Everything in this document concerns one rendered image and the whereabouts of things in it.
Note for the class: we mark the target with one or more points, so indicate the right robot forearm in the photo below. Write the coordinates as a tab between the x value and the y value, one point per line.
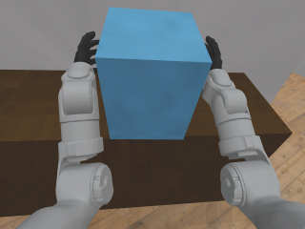
232	119

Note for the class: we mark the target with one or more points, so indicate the left robot forearm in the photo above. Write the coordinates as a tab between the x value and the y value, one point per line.
78	114

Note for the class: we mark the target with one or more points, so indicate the robot right upper arm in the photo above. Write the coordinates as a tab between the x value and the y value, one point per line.
252	186

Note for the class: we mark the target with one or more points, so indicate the carton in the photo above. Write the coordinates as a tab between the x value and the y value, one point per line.
152	66

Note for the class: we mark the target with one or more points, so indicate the robot right hand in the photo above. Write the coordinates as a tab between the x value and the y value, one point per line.
214	53

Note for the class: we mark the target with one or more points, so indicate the robot left upper arm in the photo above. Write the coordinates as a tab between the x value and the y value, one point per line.
81	191

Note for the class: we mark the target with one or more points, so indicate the robot left hand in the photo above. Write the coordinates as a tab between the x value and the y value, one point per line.
84	53

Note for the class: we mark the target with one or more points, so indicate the pedestal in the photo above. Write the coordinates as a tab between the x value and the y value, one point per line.
145	172

